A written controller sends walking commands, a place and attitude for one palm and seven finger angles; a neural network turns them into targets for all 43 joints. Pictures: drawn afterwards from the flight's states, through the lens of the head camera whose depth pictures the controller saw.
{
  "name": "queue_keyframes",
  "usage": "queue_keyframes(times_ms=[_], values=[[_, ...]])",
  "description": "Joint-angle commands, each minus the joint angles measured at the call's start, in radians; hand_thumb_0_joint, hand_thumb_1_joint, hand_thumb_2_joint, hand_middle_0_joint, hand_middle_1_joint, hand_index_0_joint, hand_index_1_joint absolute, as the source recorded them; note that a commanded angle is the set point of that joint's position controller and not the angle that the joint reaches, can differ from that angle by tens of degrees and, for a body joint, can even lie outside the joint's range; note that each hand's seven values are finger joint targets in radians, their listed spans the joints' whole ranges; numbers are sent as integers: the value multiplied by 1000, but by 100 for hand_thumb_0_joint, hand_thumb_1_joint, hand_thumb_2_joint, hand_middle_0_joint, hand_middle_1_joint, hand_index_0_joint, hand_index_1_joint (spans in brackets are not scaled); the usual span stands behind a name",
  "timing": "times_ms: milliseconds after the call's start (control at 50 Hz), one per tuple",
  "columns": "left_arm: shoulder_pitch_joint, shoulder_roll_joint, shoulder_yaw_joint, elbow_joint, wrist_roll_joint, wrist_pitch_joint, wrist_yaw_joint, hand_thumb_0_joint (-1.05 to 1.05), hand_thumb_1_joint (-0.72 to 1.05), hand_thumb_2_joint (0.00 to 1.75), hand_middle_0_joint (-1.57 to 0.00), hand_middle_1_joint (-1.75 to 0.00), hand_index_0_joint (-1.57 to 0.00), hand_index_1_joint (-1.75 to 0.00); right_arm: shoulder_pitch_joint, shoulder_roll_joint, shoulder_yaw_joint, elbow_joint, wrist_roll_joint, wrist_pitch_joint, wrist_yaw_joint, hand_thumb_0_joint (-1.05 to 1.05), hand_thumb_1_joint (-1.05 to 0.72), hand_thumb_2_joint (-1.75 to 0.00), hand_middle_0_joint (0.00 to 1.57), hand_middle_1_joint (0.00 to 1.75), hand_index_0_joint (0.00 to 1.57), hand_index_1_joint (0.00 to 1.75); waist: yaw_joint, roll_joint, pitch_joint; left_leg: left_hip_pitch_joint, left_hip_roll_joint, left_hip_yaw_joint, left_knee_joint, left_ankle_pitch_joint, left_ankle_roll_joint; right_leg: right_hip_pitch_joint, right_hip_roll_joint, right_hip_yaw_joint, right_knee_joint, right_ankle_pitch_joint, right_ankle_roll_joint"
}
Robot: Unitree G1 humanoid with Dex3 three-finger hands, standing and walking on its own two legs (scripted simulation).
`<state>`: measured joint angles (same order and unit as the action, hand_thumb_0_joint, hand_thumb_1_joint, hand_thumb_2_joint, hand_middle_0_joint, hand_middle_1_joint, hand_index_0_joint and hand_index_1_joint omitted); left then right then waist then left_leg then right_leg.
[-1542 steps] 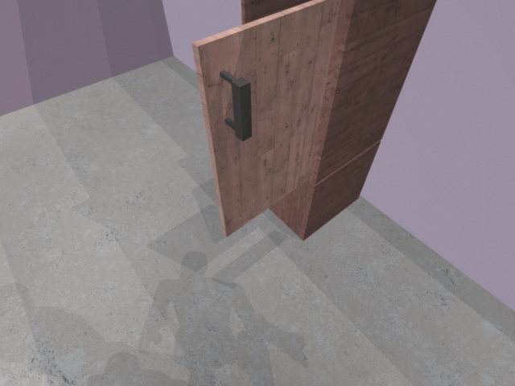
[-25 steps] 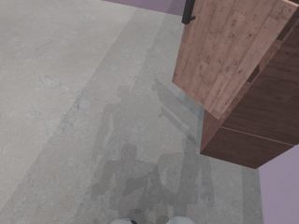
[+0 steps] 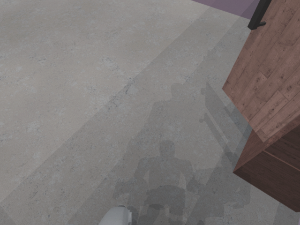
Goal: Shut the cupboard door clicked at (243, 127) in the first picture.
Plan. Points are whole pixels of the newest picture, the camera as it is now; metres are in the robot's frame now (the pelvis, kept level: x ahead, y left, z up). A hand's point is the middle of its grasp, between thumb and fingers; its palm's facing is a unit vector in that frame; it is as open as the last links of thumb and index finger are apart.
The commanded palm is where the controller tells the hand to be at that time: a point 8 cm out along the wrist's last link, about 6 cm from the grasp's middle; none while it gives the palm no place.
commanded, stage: walk to a spot facing it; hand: left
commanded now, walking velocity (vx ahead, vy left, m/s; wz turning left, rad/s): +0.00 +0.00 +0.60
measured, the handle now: (265, 10) +0.78 -0.39 +0.13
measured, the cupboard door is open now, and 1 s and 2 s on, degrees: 56 56 56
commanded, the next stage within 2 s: turn to face it in 1.30 s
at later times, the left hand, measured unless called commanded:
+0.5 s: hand out of the picture +0.06 +0.23 -0.16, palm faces +0.35 -0.90 -0.26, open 7.3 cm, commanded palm none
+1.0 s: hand (40, 223) +0.13 +0.33 -0.16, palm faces +0.58 -0.78 -0.23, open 7.4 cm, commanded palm none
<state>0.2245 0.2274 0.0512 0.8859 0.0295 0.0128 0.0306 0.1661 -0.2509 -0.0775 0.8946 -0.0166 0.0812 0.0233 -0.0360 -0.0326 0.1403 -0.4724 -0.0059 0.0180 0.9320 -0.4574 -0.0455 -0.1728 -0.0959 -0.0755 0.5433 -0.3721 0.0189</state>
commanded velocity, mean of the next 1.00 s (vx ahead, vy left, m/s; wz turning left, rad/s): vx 0.27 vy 0.00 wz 0.53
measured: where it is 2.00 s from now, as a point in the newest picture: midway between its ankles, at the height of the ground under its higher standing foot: (108, 178)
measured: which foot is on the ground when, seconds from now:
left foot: up 0.00-0.08, down 0.10-0.42, up 0.44-0.74, down 0.76-1.00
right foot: down 0.00-0.10, up 0.12-0.40, down 0.42-0.76, up 0.78-1.00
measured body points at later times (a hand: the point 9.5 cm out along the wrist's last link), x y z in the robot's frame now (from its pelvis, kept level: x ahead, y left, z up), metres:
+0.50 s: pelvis +0.05 +0.00 -0.01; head +0.08 +0.01 +0.44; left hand +0.04 +0.27 -0.14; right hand +0.20 -0.22 -0.15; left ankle -0.01 +0.12 -0.67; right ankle +0.07 -0.12 -0.74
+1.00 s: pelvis +0.19 +0.11 +0.00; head +0.22 +0.14 +0.45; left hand +0.10 +0.37 -0.14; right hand +0.37 -0.06 -0.15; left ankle +0.12 +0.20 -0.74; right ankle +0.31 +0.02 -0.69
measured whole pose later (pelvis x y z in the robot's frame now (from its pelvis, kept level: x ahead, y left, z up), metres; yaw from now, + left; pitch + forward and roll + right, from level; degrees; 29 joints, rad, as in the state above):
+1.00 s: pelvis +0.19 +0.11 +0.00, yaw +35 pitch +1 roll +1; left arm 0.20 0.23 0.08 0.89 0.03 0.00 -0.03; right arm 0.25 -0.19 -0.04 0.93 -0.04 -0.03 0.00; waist -0.01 -0.02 0.07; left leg -0.26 -0.02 0.03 0.50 -0.27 0.04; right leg -0.52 -0.12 -0.05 0.89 -0.33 0.04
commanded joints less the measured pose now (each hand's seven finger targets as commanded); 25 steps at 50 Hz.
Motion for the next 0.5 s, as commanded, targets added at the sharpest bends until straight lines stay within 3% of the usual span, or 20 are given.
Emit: queue_keyframes(times_ms=[0, 40, 60, 80, 100, 120, 160, 180, 240, 280, 320, 340, 360, 380, 400, 420, 440, 460, 480], values=[[92, 224, 69, -49, 5, -17, 9, 0, 90, 90, -20, -30, -20, -30, -77, -45, 4, -107, 10, -40, 5, 0, -90, -90, 20, 30, 20, 30, 59, -196, -154, 52, -23, 80, -227, 37, 13, 159, -212, 75, -10, 857, -108], [76, 225, 66, -54, -6, -15, 4, 0, 90, 90, -20, -30, -20, -30, 14, -84, -5, -82, 5, -48, 3, 0, -90, -90, 20, 30, 20, 30, 5, -153, -199, 263, -30, 74, -437, 232, 32, 67, -185, 1, 143, 796, -44], [92, 188, 61, -76, -14, -11, 1, 0, 90, 90, -20, -30, -20, -30, 75, -168, -24, -71, -6, -58, -1, 0, -90, -90, 20, 30, 20, 30, -25, 46, -274, 477, 146, -124, -487, 552, 101, -135, -122, -65, 336, 498, 16], [67, 103, 35, -120, -19, -8, -5, 0, 90, 90, -20, -30, -20, -30, 157, -274, -52, -58, -8, -59, -11, 0, -90, -90, 20, 30, 20, 30, -61, 354, -313, 590, 420, -472, -487, 1073, 281, -376, 4, -59, 565, -302, 69], [7, 125, 37, -140, -6, 8, 6, 0, 90, 90, -20, -30, -20, -30, 197, -264, -49, -34, -4, -51, -17, 0, -90, -90, 20, 30, 20, 30, -80, 218, -330, 536, 425, -418, -488, 922, 311, -377, -8, 57, 620, -321, 43], [-46, 103, 39, -138, -9, 9, 9, 0, 90, 90, -20, -30, -20, -30, 164, -247, -47, -46, -11, -56, -32, 0, -90, -90, 20, 30, 20, 30, -73, 250, -279, 455, 363, -411, -502, 777, 288, -401, -10, 76, 629, -265, 45], [-61, 112, 44, -121, -9, 15, -3, 0, 90, 90, -20, -30, -20, -30, 52, -192, -27, -74, -17, -56, -42, 0, -90, -90, 20, 30, 20, 30, -30, 221, -186, 321, 287, -351, -537, 595, 242, -383, -11, 90, 598, -154, 52], [-47, 101, 43, -113, -8, 16, -10, 0, 90, 90, -20, -30, -20, -30, 34, -179, -21, -85, -19, -58, -43, 0, -90, -90, 20, 30, 20, 30, -14, 189, -177, 307, 256, -332, -544, 536, 227, -360, 0, 82, 544, -129, 53], [-21, 91, 42, -106, -3, 11, -26, 0, 90, 90, -20, -30, -20, -30, 24, -190, -22, -90, -20, -61, -39, 0, -90, -90, 20, 30, 20, 30, -3, 191, -193, 284, 207, -344, -585, 215, 215, -292, 40, 47, 370, -112, 49], [-16, 85, 41, -102, 1, 5, -34, 0, 90, 90, -20, -30, -20, -30, 13, -190, -26, -93, -23, -60, -34, 0, -90, -90, 20, 30, 20, 30, 1, 219, -162, 211, 181, -370, -612, 22, 205, -238, 70, 16, 266, -83, 41], [36, 89, 42, -90, 4, -5, -41, 0, 90, 90, -20, -30, -20, -30, -8, -189, -29, -96, -21, -57, -31, 0, -90, -90, 20, 30, 20, 30, 29, 211, -136, 111, 157, -390, -595, -104, 195, -123, 104, -9, 145, -27, 38], [99, 102, 47, -75, 6, -13, -44, 0, 90, 90, -20, -30, -20, -30, -28, -185, -30, -100, -16, -56, -28, 0, -90, -90, 20, 30, 20, 30, 64, 178, -144, 35, 125, -370, -549, -154, 177, 0, 121, -20, 44, 10, 38], [173, 125, 60, -53, 11, -23, -42, 0, 90, 90, -20, -30, -20, -30, -56, -152, -26, -110, -11, -58, -28, 0, -90, -90, 20, 30, 20, 30, 107, 92, -142, -113, 56, -307, -430, -198, 143, 157, 77, 35, -83, -33, 26], [235, 199, 78, -49, 26, -35, -29, 0, 90, 90, -20, -30, -20, -30, -50, -70, -10, -131, 2, -64, -23, 0, -90, -90, 20, 30, 20, 30, 143, -169, -148, -336, -63, -160, -140, -209, 82, 303, -166, 340, -281, -317, -54], [228, 244, 77, -61, 15, -31, -20, 0, 90, 90, -20, -30, -20, -30, -105, -54, -7, -158, -5, -72, -18, 0, -90, -90, 20, 30, 20, 30, 157, -276, -86, -388, -85, -89, 160, -178, 52, 187, -380, 639, -429, -449, -147], [159, 234, 79, -77, 7, -40, -14, 0, 90, 90, -20, -30, -20, -30, -99, -91, -19, -166, -17, -67, -10, 0, -90, -90, 20, 30, 20, 30, 101, -180, -68, -351, -16, -142, 304, -83, 51, 63, -401, 662, -448, -489, -187], [90, 208, 79, -87, 9, -46, -7, 0, 90, 90, -20, -30, -20, -30, -70, -85, -27, -151, -17, -64, -5, 0, -90, -90, 20, 30, 20, 30, 58, -167, -71, -338, 17, -149, 373, -26, 47, 17, -393, 636, -450, -523, -183], [26, 169, 67, -92, 12, -57, -7, 0, 90, 90, -20, -30, -20, -30, -69, -87, -25, -130, -19, -63, 6, 0, -90, -90, 20, 30, 20, 30, 36, -151, -14, -325, 57, -134, 378, 43, 39, -39, -350, 492, -430, -407, -164], [4, 139, 60, -85, 11, -66, -9, 0, 90, 90, -20, -30, -20, -30, -59, -70, -21, -117, -19, -63, 16, 0, -90, -90, 20, 30, 20, 30, 18, -104, -21, -278, 69, -107, 340, 108, 31, -41, -291, 316, -391, -222, -138]])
